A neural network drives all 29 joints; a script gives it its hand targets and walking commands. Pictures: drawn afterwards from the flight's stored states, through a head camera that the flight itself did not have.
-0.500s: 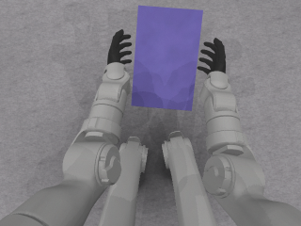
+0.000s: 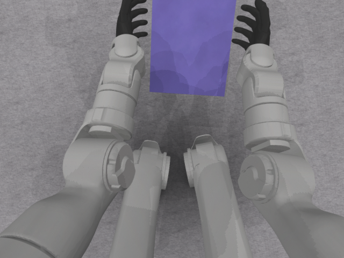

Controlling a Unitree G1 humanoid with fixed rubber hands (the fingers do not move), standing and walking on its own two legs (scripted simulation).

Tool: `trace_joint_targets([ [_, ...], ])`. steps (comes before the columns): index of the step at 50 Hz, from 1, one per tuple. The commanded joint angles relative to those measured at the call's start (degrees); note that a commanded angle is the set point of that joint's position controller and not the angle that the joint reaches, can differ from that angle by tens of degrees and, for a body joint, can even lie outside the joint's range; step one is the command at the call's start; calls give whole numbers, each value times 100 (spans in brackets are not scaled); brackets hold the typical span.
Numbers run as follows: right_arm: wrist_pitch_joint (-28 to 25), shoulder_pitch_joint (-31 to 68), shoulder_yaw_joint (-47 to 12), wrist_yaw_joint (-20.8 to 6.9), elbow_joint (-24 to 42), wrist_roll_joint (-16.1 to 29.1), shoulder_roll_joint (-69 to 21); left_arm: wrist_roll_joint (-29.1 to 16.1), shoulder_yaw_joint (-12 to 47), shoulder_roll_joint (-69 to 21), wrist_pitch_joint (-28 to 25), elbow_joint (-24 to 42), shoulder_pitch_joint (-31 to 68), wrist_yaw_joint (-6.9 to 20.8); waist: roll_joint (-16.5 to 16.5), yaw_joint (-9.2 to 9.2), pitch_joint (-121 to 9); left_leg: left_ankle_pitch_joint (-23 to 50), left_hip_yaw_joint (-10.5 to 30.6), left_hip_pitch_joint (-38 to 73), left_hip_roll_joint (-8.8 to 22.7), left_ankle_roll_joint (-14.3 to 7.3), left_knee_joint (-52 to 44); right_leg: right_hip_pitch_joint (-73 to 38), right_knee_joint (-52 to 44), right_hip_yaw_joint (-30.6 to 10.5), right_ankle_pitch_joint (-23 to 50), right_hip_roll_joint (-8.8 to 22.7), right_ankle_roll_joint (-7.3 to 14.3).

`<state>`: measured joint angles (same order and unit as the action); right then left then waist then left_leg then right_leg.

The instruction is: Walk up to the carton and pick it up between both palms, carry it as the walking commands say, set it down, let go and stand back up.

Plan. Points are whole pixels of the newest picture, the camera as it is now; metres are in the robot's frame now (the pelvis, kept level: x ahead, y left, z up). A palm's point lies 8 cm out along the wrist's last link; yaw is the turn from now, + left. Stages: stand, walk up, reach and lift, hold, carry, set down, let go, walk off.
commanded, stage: set down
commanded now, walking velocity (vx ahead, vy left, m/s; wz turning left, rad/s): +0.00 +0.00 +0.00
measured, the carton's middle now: (189, 37) +0.56 -0.06 -0.22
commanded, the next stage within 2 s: none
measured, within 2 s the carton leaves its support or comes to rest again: rests again in 1.54 s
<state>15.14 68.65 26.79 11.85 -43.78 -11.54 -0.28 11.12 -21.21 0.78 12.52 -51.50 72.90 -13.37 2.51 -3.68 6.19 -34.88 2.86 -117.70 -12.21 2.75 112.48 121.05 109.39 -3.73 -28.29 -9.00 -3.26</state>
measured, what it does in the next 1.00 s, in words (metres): lowers itself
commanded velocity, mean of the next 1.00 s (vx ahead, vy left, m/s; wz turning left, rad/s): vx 0.00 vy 0.00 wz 0.00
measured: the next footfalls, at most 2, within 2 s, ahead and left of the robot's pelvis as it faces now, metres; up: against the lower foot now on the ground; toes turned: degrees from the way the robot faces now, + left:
none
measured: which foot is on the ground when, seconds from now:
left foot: down 0.00-1.00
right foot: down 0.00-1.00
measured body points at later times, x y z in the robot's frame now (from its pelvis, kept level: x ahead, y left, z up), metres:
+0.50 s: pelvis +0.00 +0.00 -0.05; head +0.36 -0.02 +0.22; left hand +0.56 +0.07 -0.21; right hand +0.53 -0.18 -0.21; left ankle +0.09 +0.11 -0.41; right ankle +0.12 -0.11 -0.41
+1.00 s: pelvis +0.01 +0.00 -0.07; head +0.38 -0.01 +0.17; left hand +0.57 +0.08 -0.26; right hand +0.53 -0.18 -0.26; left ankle +0.09 +0.10 -0.41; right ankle +0.12 -0.11 -0.41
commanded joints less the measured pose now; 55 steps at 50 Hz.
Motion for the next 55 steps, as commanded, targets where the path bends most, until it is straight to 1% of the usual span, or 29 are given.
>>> trace_joint_targets([
  [1, -270, 4085, -2706, -1608, 115, 703, -5061, -569, 2300, -5459, -160, 18, 3462, 1561, -50, -235, -6780, 1509, -436, 2443, -39, -154, -876, -4265, -612, 670, 1859, -43, 89],
  [19, -294, 4677, -2861, -1757, 49, 1097, -4596, -1011, 2596, -5049, -209, 165, 4193, 1566, -12, -337, -6580, 1728, -452, 2242, -12, -205, -127, -3945, 175, 687, 2123, 63, 140],
  [21, -302, 4788, -2843, -1790, 29, 1139, -4527, -1030, 2604, -4987, -213, 132, 4279, 1580, 29, -381, -6390, 1677, -446, 2165, -5, -219, -50, -3796, 236, 673, 2065, 74, 156],
  [25, -355, 4836, -2752, -1855, -32, 1213, -4358, -1128, 2670, -4916, -260, 55, 4346, 1592, 200, -447, -6017, 1781, -426, 2048, 5, -209, 82, -3599, 387, 633, 2179, 93, 209],
  [32, -427, 4787, -2395, -1989, -374, 1160, -3985, -1215, 2624, -4707, -329, -170, 4420, 1606, 459, -608, -5223, 1860, -379, 1889, 35, -205, 259, -3066, 645, 603, 2110, 141, 306],
  [33, -434, 4795, -2323, -2017, -434, 1140, -3913, -1207, 2593, -4631, -329, -212, 4449, 1609, 478, -589, -5058, 1821, -369, 1797, 43, -213, 267, -2960, 680, 595, 2029, 145, 322],
  [35, -465, 4817, -2276, -2048, -444, 1140, -3829, -1252, 2594, -4580, -354, -209, 4470, 1621, 452, -609, -4884, 1906, -335, 1758, 49, -222, 324, -2894, 760, 581, 2074, 155, 340],
  [39, -544, 4911, -2398, -2067, -304, 1260, -3761, -1473, 2767, -4589, -427, -111, 4533, 1624, 396, -687, -4954, 2258, -265, 1846, 39, -221, 469, -3052, 938, 555, 2440, 189, 375],
  [44, -581, 5116, -2629, -2081, -100, 1461, -3685, -1678, 2926, -4553, -460, -70, 4620, 1603, 292, -695, -5048, 2403, -207, 1917, 43, -252, 595, -3249, 1071, 531, 2622, 231, 410],
  [49, -572, 5212, -2664, -2088, -129, 1555, -3601, -1715, 2877, -4411, -453, -147, 4687, 1632, 251, -648, -4818, 2224, -209, 1841, 73, -300, 666, -3169, 1125, 504, 2423, 255, 430],
  [55, -535, 5157, -2459, -2122, -397, 1485, -3509, -1621, 2644, -4180, -421, -321, 4723, 1725, 262, -614, -4217, 1812, -233, 1565, 120, -357, 711, -2864, 1138, 459, 1957, 264, 452],
])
